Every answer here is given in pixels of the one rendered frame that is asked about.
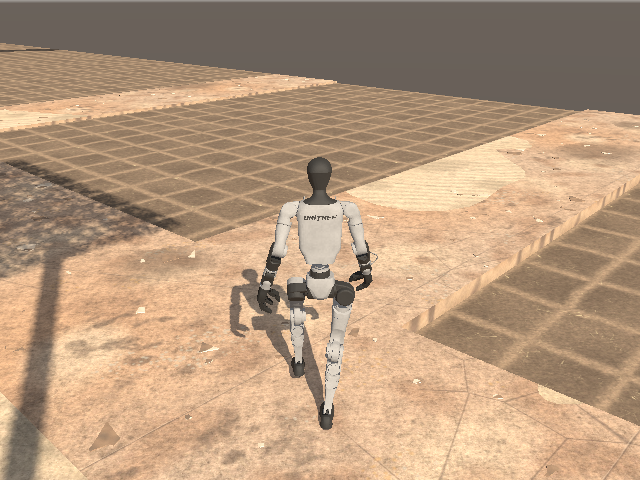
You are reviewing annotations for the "robot left shin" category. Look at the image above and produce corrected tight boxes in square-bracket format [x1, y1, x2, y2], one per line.
[290, 308, 304, 364]

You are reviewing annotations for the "robot right hand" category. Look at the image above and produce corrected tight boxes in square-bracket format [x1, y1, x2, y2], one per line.
[349, 271, 373, 291]

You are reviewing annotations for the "robot left hand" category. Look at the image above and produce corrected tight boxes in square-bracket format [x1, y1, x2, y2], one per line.
[257, 287, 280, 314]

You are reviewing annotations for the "robot left forearm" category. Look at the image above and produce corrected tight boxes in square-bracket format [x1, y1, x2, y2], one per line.
[260, 242, 281, 290]

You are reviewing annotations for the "humanoid robot head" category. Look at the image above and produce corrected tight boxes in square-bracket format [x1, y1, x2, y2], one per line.
[303, 157, 337, 205]

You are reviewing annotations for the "left robot upper arm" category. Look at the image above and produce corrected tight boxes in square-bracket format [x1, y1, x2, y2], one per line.
[271, 201, 299, 258]

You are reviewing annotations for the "robot right forearm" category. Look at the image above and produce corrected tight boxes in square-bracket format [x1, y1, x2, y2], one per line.
[356, 240, 372, 275]

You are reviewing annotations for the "right robot upper arm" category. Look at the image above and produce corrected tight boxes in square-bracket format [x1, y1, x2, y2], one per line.
[340, 201, 368, 256]

